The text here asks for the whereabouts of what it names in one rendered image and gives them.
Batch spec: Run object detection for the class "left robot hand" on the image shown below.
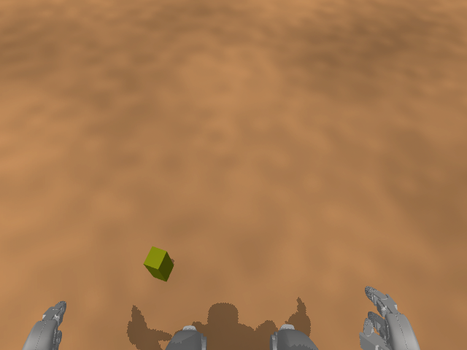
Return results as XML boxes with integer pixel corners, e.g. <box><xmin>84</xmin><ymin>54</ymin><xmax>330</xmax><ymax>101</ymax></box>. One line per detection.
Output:
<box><xmin>22</xmin><ymin>301</ymin><xmax>66</xmax><ymax>350</ymax></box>

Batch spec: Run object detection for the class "right robot hand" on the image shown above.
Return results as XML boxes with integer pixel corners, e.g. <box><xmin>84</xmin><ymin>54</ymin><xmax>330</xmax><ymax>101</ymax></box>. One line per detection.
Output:
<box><xmin>359</xmin><ymin>286</ymin><xmax>420</xmax><ymax>350</ymax></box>

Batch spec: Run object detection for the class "carton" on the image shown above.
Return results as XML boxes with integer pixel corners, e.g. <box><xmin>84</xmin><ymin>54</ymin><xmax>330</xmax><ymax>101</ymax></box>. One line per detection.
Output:
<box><xmin>144</xmin><ymin>246</ymin><xmax>174</xmax><ymax>281</ymax></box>

